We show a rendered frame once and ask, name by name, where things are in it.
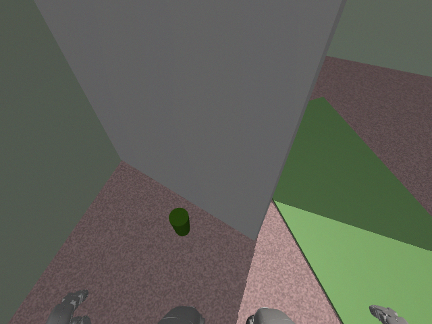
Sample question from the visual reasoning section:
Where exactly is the right robot hand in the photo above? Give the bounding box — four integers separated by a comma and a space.
369, 305, 409, 324

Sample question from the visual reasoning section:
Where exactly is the left robot hand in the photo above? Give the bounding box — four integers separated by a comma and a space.
45, 290, 92, 324

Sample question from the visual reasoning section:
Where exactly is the cup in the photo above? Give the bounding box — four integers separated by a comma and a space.
169, 208, 190, 236

